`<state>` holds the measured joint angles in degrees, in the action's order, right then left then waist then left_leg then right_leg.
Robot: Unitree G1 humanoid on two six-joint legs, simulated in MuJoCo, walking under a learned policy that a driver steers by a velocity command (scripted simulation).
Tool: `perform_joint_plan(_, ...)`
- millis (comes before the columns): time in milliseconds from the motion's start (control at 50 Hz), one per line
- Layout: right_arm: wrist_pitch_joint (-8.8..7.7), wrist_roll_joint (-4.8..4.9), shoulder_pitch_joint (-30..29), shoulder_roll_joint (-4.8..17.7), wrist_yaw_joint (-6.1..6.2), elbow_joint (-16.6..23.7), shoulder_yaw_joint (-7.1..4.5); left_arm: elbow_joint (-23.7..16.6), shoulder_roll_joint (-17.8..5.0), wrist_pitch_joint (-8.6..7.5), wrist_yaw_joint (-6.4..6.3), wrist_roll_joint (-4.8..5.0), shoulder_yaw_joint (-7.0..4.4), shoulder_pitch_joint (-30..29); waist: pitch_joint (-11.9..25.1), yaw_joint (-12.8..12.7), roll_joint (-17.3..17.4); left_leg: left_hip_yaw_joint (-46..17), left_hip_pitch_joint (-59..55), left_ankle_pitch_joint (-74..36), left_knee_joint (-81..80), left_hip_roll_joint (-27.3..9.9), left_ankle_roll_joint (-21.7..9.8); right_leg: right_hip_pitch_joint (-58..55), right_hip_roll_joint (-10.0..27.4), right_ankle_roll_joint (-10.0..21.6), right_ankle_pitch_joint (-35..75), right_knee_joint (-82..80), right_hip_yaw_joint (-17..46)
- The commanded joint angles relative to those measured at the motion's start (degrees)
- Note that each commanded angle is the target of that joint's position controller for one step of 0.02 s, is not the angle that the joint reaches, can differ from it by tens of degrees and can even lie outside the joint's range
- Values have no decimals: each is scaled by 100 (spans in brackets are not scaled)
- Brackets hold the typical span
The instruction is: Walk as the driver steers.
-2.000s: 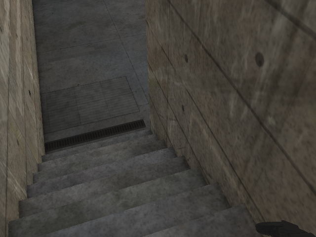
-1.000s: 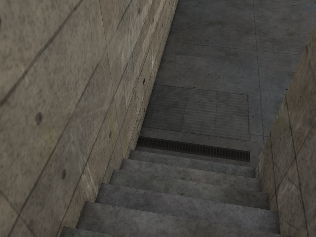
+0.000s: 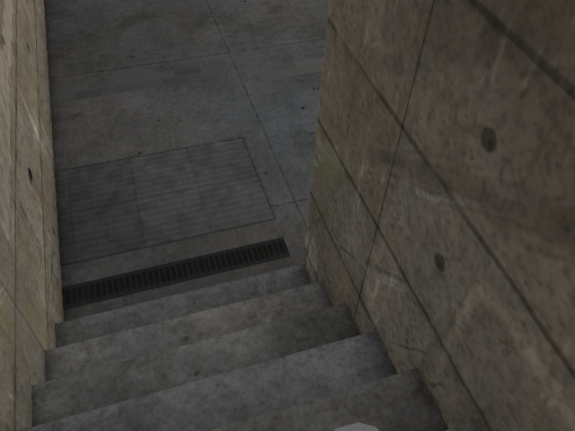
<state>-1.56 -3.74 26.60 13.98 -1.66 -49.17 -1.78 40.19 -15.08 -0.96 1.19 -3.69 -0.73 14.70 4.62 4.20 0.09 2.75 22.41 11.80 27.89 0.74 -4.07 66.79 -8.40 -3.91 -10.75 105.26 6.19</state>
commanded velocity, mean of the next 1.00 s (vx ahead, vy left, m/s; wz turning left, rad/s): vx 0.00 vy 0.00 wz -0.05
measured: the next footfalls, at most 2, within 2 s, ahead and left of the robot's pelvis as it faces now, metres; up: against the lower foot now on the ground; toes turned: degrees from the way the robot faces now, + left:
right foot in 0.38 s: +0.07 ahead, -0.14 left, +0.00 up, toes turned -4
left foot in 1.62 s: +0.15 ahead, +0.08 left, +0.00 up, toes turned +1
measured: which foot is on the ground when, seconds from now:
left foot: down 0.00-1.00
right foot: up 0.00-0.36, down 0.38-1.00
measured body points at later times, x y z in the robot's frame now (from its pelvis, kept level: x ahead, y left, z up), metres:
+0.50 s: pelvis +0.00 -0.03 -0.01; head +0.00 -0.04 +0.44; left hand +0.09 +0.19 -0.14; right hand +0.02 -0.26 -0.16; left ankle +0.02 +0.08 -0.74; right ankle +0.03 -0.14 -0.74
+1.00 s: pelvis +0.04 -0.05 +0.01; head +0.03 -0.06 +0.46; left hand +0.08 +0.18 -0.14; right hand +0.01 -0.27 -0.16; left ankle +0.02 +0.08 -0.74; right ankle +0.03 -0.14 -0.74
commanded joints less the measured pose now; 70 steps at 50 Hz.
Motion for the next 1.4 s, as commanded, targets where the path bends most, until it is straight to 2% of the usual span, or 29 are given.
perform_joint_plan(20,-271,-8,-279,372,130,134,91,-25,54,90,250,146,153,1203,-404,-466,351,-1070,641,59,-1067,-956,-772,-475,307,-90,633,974,-368)
perform_joint_plan(60,-333,-28,57,337,166,-34,196,-207,-53,153,157,143,170,726,-335,-127,428,-1375,-336,-215,-857,-1199,-957,119,394,-178,943,568,-58)
perform_joint_plan(100,-369,-82,389,478,173,-147,195,-388,-141,204,28,96,184,233,-234,208,559,-1741,-1541,-708,-602,-1513,-1271,1003,441,-314,1009,47,214)
perform_joint_plan(160,-362,-97,1279,312,202,-648,204,-507,255,304,-47,10,335,54,-350,502,508,-2282,-2564,-178,-680,-1926,-1502,1855,735,-293,1046,-1447,479)
perform_joint_plan(180,-367,-69,1365,189,185,-770,234,-457,379,315,-6,-30,376,118,-417,465,502,-2332,-2480,328,-784,-1889,-1459,1805,899,-251,1127,-2030,396)
perform_joint_plan(200,-369,41,1096,46,148,-741,288,-342,506,315,91,-95,419,244,-487,237,396,-2206,-1953,1131,-1020,-1701,-1276,1218,1158,-214,1285,-3073,98)
perform_joint_plan(240,-443,185,126,-143,-82,-572,437,4,678,328,450,-123,468,791,-434,-364,455,-1420,329,2274,-1405,-1076,-593,-1706,1464,-237,893,-4102,-798)
perform_joint_plan(280,-559,285,-450,297,-191,-440,366,137,561,218,724,-12,387,763,-570,-546,568,-871,2116,2924,-1691,-753,-252,-4277,1091,-417,-97,-4099,-1368)
perform_joint_plan(320,-626,439,-1064,638,-134,-180,293,-17,173,15,734,36,199,270,-548,-532,339,-1085,1159,2521,-1233,-937,-269,-4394,1027,-348,-518,-5849,-1101)
perform_joint_plan(360,-499,524,-762,552,-153,-311,248,32,93,-70,566,124,64,331,-240,-466,390,-1567,206,1701,-769,-1180,-452,-4975,988,-2,180,-7622,-1124)
perform_joint_plan(380,-162,434,253,661,32,-644,93,434,231,149,-7,505,124,1104,507,-294,765,-850,-679,-450,131,-1010,-319,-6099,1100,227,-630,-8216,-821)
perform_joint_plan(400,-72,469,462,136,71,-510,141,436,-35,178,-202,476,139,1523,560,-123,223,-939,-194,-414,638,-1065,-46,-6946,2134,298,1775,-7734,22)
perform_joint_plan(420,49,544,323,-429,2,-458,267,419,-142,304,-261,510,132,396,-19,217,-672,-732,203,123,-98,-678,179,-6086,2183,755,1308,-7885,407)
perform_joint_plan(440,208,361,-108,-163,-1,-555,210,235,70,319,-204,526,150,44,-636,-159,-329,-527,-285,425,113,-492,335,-5022,2085,811,-333,-8476,760)
perform_joint_plan(480,391,324,-285,-129,-33,-589,123,418,18,308,-138,405,184,-35,-918,-113,-472,-415,-1058,342,142,-453,290,-4234,1886,606,-1833,-8978,619)
perform_joint_plan(500,439,277,-374,-141,-58,-572,146,463,16,281,-135,428,181,23,-1157,-72,-632,-458,-1236,280,-18,-518,291,-4002,1772,528,-2163,-9081,458)
perform_joint_plan(560,374,223,-436,57,-46,-679,116,635,-23,223,-102,387,165,89,-1146,-143,-485,-527,-1365,184,-333,-564,250,-4314,1659,435,-1811,-9072,353)
perform_joint_plan(600,318,268,-547,136,-11,-785,82,693,-1,204,-90,373,177,61,-1086,-207,-307,-582,-1420,6,-568,-628,285,-4601,1663,453,-1359,-9048,316)
perform_joint_plan(760,247,270,-808,189,54,-1019,42,1169,-26,195,-132,373,182,172,-887,-367,-63,-725,-1561,-233,-1049,-761,278,-5419,1535,493,-349,-8844,13)
perform_joint_plan(920,206,272,-647,99,57,-1296,31,1524,31,187,-126,360,176,214,-890,-372,4,-712,-1601,-388,-1129,-836,312,-5688,1527,544,189,-8814,-68)
perform_joint_plan(980,186,269,-687,88,125,-1357,35,1634,59,200,-147,338,164,121,-1056,-402,31,-688,-1401,-570,-1186,-828,364,-5718,1512,500,618,-8756,-116)
perform_joint_plan(1100,137,315,-655,71,204,-1440,14,1867,140,176,-209,389,210,153,-731,-413,-26,-702,-1686,-732,-1211,-836,405,-5936,1540,492,1247,-8715,-121)
perform_joint_plan(1200,153,303,-703,-4,222,-1491,22,2006,224,198,-205,369,239,81,-650,-424,-39,-674,-1745,-551,-1271,-822,407,-6007,1481,521,895,-8834,-121)
perform_joint_plan(1240,164,278,-812,107,229,-1433,-36,2028,19,243,-207,371,148,101,-711,-489,-108,-465,-1517,174,-1030,-615,322,-6031,1339,647,-360,-8872,-85)
perform_joint_plan(1280,198,254,-781,36,235,-1369,-82,2086,-238,309,-220,385,1,309,-893,-551,-393,-45,-846,1220,-357,-277,187,-5994,1405,1007,-2185,-8923,272)
perform_joint_plan(1300,174,241,-747,-21,209,-1353,-105,2084,-389,331,-223,310,-87,505,-1084,-643,-636,227,-417,1546,191,59,231,-5828,1502,1203,-3040,-9185,526)
perform_joint_plan(1320,154,161,-819,-23,210,-1318,-119,2133,-459,334,-252,253,-145,753,-1307,-759,-684,296,187,1553,640,98,229,-5899,1799,1451,-3313,-9292,948)
perform_joint_plan(1360,85,103,-994,-70,201,-1191,-131,2204,-427,278,-303,208,-221,1071,-1361,-895,-615,35,739,1532,1402,-133,232,-5867,2214,1864,-2784,-9240,1403)
perform_joint_plan(1400,6,102,-1027,-76,195,-1012,-133,2219,-451,143,-315,216,-299,885,-1181,-736,-626,-117,760,1403,1844,-290,275,-5716,2297,1977,-1738,-9008,1271)
Velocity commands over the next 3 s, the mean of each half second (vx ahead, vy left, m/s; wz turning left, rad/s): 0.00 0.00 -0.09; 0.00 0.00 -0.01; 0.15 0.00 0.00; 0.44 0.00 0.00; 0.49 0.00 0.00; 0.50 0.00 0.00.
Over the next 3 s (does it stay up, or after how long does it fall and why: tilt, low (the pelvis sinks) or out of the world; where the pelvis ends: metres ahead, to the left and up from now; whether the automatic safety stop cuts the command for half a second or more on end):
stays up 0.81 0.08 -0.59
